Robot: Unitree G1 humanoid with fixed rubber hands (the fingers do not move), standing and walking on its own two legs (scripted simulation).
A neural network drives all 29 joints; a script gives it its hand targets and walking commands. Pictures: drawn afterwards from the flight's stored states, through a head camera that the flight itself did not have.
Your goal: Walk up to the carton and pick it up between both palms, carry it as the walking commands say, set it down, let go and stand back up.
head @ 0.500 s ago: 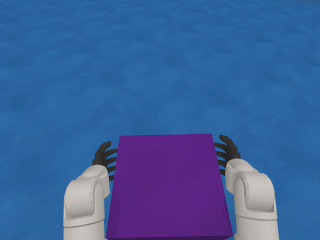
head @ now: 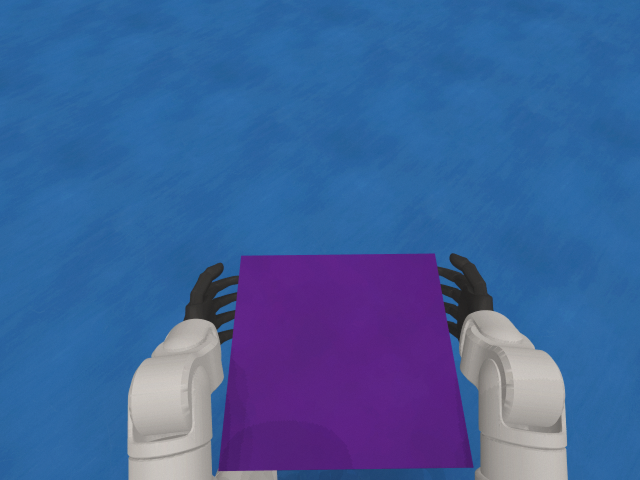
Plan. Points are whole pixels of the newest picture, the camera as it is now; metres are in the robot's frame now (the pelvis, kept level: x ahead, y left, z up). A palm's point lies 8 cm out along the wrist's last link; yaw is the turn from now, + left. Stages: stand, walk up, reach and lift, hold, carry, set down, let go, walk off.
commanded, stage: carry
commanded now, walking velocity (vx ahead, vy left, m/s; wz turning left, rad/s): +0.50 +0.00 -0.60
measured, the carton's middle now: (337, 374) +0.24 +0.01 -0.02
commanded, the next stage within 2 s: none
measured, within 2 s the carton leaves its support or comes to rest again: neither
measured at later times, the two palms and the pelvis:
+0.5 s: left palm (275, 105) +0.63 +0.10 +0.08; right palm (468, 136) +0.53 -0.18 +0.10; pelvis +0.33 +0.05 +0.01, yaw -19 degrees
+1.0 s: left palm (407, 20) +0.95 -0.15 +0.06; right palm (550, 64) +0.79 -0.40 +0.05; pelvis +0.64 -0.12 +0.00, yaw -35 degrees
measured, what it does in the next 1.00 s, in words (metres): walks ahead, turning right: left foot, then right foot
